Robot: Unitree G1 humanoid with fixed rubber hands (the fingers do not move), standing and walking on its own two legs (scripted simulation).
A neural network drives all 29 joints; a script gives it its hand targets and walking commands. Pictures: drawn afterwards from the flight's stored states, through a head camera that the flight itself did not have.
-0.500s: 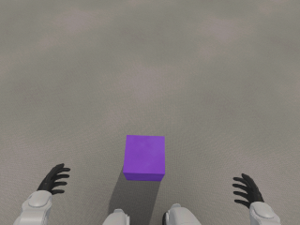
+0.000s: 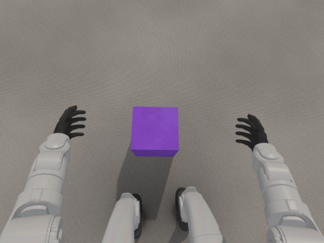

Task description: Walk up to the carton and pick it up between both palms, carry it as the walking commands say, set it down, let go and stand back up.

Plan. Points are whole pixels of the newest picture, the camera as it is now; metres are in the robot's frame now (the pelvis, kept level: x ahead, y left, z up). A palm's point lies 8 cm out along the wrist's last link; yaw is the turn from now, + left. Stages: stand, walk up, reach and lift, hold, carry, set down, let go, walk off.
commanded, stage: reach and lift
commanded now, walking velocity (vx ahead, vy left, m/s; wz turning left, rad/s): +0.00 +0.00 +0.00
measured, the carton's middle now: (155, 133) +0.49 -0.01 -0.58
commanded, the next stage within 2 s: none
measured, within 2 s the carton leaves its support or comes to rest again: neither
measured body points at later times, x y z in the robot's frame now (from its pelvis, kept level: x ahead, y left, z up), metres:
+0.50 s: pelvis +0.01 -0.01 -0.03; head +0.30 -0.01 +0.30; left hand +0.51 +0.19 -0.15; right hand +0.48 -0.22 -0.16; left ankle +0.06 +0.12 -0.67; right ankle +0.07 -0.13 -0.67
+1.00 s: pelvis -0.01 -0.01 -0.11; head +0.32 +0.00 +0.20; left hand +0.52 +0.18 -0.24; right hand +0.50 -0.21 -0.24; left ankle +0.06 +0.12 -0.67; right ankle +0.07 -0.13 -0.67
